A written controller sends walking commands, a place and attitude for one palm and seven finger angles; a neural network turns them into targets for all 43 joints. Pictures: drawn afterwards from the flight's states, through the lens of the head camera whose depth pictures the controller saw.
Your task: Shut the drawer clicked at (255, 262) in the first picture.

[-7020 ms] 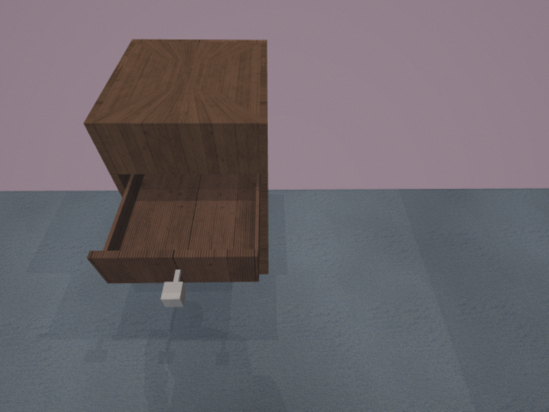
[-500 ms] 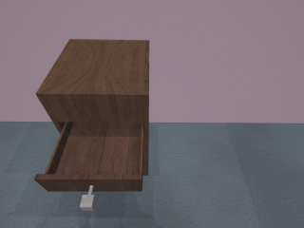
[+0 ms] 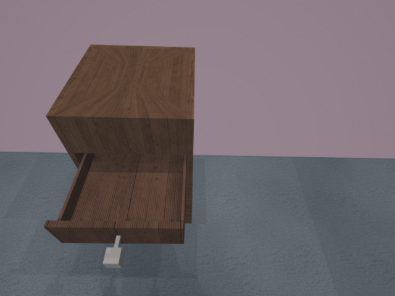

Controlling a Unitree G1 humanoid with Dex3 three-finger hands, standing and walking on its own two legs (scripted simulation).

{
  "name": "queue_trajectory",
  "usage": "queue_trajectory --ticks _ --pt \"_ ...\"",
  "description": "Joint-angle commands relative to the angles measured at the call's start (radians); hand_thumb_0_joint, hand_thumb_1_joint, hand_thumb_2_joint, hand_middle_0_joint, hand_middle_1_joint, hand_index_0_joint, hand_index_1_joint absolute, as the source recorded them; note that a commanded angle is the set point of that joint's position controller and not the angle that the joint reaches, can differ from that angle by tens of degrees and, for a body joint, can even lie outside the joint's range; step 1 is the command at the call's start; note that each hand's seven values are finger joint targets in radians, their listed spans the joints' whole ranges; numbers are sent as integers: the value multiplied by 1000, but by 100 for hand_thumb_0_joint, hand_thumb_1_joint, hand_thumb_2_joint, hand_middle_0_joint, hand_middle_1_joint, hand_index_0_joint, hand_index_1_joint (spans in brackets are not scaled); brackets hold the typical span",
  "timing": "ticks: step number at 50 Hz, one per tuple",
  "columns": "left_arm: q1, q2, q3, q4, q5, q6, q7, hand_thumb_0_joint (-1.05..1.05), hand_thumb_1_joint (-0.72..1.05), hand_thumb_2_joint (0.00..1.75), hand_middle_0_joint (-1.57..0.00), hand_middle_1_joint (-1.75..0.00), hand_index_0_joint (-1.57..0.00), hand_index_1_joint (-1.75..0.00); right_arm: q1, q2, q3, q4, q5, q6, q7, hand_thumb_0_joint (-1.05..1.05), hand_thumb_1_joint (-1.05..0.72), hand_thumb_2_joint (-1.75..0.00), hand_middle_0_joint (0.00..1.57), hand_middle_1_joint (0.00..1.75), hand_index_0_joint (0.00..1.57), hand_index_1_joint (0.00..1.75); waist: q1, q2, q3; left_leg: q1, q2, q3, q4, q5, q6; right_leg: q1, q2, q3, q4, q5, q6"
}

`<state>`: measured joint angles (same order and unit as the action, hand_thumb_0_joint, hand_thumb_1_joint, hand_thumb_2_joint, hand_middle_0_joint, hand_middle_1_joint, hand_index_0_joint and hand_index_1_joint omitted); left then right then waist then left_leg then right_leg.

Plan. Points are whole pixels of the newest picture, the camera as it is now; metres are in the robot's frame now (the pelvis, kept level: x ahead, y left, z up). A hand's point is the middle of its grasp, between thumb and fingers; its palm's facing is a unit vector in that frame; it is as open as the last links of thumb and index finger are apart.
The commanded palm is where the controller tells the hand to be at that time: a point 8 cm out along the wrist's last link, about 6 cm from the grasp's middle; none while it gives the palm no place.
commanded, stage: come to a stop and stand still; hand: left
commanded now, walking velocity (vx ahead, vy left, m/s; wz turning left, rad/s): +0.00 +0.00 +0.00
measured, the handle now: (115, 250) +0.28 +0.25 -0.25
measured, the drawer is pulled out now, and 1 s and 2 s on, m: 0.27 0.27 0.27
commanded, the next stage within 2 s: look again from close up in 0.72 s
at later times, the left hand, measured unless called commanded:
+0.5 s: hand out of the picture +0.06 +0.23 -0.18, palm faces +0.01 -0.98 -0.21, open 7.4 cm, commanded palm none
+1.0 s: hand out of the picture -0.02 +0.23 -0.18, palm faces +0.01 -0.98 -0.19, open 7.4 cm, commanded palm none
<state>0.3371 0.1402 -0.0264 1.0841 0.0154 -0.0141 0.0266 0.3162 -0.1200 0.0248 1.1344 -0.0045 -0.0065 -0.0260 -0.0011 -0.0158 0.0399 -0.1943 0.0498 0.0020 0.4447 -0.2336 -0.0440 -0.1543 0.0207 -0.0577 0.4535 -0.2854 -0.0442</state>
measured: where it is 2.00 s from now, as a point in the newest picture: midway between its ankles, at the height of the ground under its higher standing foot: outside the picture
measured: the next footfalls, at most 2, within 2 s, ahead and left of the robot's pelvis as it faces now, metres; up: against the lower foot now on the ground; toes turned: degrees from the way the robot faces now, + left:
none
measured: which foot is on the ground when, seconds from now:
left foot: down 0.00-1.00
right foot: down 0.00-1.00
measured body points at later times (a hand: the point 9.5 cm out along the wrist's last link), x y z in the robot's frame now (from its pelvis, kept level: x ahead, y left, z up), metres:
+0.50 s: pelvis +0.01 +0.05 +0.00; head +0.02 +0.06 +0.45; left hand +0.06 +0.29 -0.16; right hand +0.05 -0.18 -0.15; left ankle +0.00 +0.15 -0.74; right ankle -0.02 -0.09 -0.74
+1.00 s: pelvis +0.01 +0.06 +0.00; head +0.02 +0.06 +0.45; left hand -0.02 +0.28 -0.16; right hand +0.01 -0.17 -0.16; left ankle +0.00 +0.15 -0.74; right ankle -0.02 -0.09 -0.74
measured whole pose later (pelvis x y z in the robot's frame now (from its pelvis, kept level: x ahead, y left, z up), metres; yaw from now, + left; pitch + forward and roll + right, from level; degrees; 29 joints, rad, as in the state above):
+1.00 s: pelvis +0.01 +0.06 +0.00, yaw +1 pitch -1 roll +0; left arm 0.32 0.16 -0.02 1.09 0.02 0.00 0.04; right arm 0.27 -0.16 0.01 1.12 0.00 0.00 -0.02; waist 0.00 -0.01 0.04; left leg -0.18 -0.03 0.02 0.44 -0.24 0.04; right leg -0.12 -0.06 -0.04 0.41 -0.27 0.04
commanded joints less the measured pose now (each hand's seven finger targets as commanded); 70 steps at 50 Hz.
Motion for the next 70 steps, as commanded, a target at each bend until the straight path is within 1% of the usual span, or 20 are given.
queue_trajectory --ticks 1,2,4,5,7,10,13,14,18,19,23,24,28,29,35,46,49,53,54,70 --pt "26 157 38 -79 -4 -33 18 0 90 90 -20 -30 -20 -30 -28 -105 -46 -133 -22 -10 -3 0 -90 -90 20 30 20 30 -14 99 42 -63 4 -55 83 35 53 -147 -160 210 -136 25 -22" --pt "22 154 33 -71 -6 -33 20 0 90 90 -20 -30 -20 -30 4 -95 -41 -127 -17 -3 -4 0 -90 -90 20 30 20 30 -19 20 -2 -52 -3 -42 111 15 48 -111 -187 218 -162 -4 -29" --pt "-7 155 34 -88 -1 -25 22 0 90 90 -20 -30 -20 -30 38 -99 -45 -134 -18 1 1 0 -90 -90 20 30 20 30 -33 -85 -34 -45 -6 -17 122 -2 41 -100 -188 209 -162 -12 -34" --pt "-16 141 35 -88 -1 -25 24 0 90 90 -20 -30 -20 -30 40 -107 -47 -129 -18 0 1 0 -90 -90 20 30 20 30 -33 -105 -33 -48 -2 -18 115 11 44 -94 -181 185 -148 5 -30" --pt "-23 130 39 -89 -2 -23 27 0 90 90 -20 -30 -20 -30 37 -117 -50 -127 -15 -5 -1 0 -90 -90 20 30 20 30 -30 -72 -29 -45 15 -33 82 80 50 -76 -155 142 -98 98 -16" --pt "-4 121 37 -91 -2 -16 26 0 90 90 -20 -30 -20 -30 14 -143 -46 -122 -13 -14 -3 0 -90 -90 20 30 20 30 -4 42 -28 -34 49 -71 55 250 70 -40 -118 89 -21 223 3" --pt "4 125 40 -86 -3 -10 26 0 90 90 -20 -30 -20 -30 -5 -156 -48 -124 -9 -12 -6 0 -90 -90 20 30 20 30 4 47 -22 -37 53 -82 42 286 78 -24 -114 74 -15 216 11" --pt "-9 126 37 -89 0 -7 25 0 90 90 -20 -30 -20 -30 -5 -164 -48 -120 -11 -15 -5 0 -90 -90 20 30 20 30 3 87 -4 -39 59 -91 27 337 80 -27 -108 73 -9 214 12" --pt "-10 129 38 -90 -2 -4 24 0 90 90 -20 -30 -20 -30 -18 -169 -49 -122 -9 -14 -4 0 -90 -90 20 30 20 30 6 43 -4 -25 54 -102 1 298 88 -20 -113 63 -29 174 23" --pt "-19 134 38 -94 0 -2 23 0 90 90 -20 -30 -20 -30 -14 -177 -50 -120 -10 -14 -3 0 -90 -90 20 30 20 30 3 63 -8 -16 62 -106 -12 313 89 -21 -110 56 -23 163 25" --pt "-17 132 37 -95 1 -1 21 0 90 90 -20 -30 -20 -30 -27 -181 -49 -121 -9 -13 -1 0 -90 -90 20 30 20 30 5 33 9 -21 55 -118 -43 248 94 -21 -113 52 -47 132 34" --pt "-23 135 37 -93 2 1 19 0 90 90 -20 -30 -20 -30 -29 -184 -51 -119 -10 -14 1 0 -90 -90 20 30 20 30 6 73 12 -12 59 -116 -58 260 94 -26 -112 51 -44 129 34" --pt "-7 132 37 -86 2 -2 20 0 90 90 -20 -30 -20 -30 -28 -184 -50 -113 -8 -15 1 0 -90 -90 20 30 20 30 5 39 -17 20 56 -117 -63 263 96 -11 -119 48 -59 142 38" --pt "-14 138 36 -85 2 0 19 0 90 90 -20 -30 -20 -30 -24 -190 -50 -111 -8 -16 1 0 -90 -90 20 30 20 30 2 62 -16 30 59 -116 -71 288 95 -12 -118 43 -54 145 40" --pt "9 132 33 -64 2 -2 20 0 90 90 -20 -30 -20 -30 -17 -187 -48 -87 -4 -15 2 0 -90 -90 20 30 20 30 3 31 -12 40 56 -108 -75 270 95 -8 -126 43 -74 146 42" --pt "52 116 26 -23 3 -6 23 0 90 90 -20 -30 -20 -30 0 -165 -41 -45 -1 -12 5 0 -90 -90 20 30 20 30 3 13 37 10 42 -101 -93 154 93 -22 -132 59 -104 124 35" --pt "49 117 26 -20 2 -5 22 0 90 90 -20 -30 -20 -30 9 -163 -41 -37 -1 -14 5 0 -90 -90 20 30 20 30 1 41 30 11 45 -101 -103 156 92 -21 -129 55 -99 121 33" --pt "66 106 25 -11 1 -9 24 0 90 90 -20 -30 -20 -30 15 -153 -39 -26 -1 -16 4 0 -90 -90 20 30 20 30 3 19 11 24 41 -94 -88 178 91 -15 -134 62 -99 146 30" --pt "57 111 24 -11 2 -7 23 0 90 90 -20 -30 -20 -30 15 -156 -38 -26 0 -16 4 0 -90 -90 20 30 20 30 3 31 32 14 44 -91 -97 176 91 -22 -132 58 -101 138 30" --pt "67 96 23 -10 0 -9 24 0 90 90 -20 -30 -20 -30 31 -132 -35 -8 -1 -13 4 0 -90 -90 20 30 20 30 3 15 59 -5 40 -81 -91 115 83 -52 -127 74 -115 110 20"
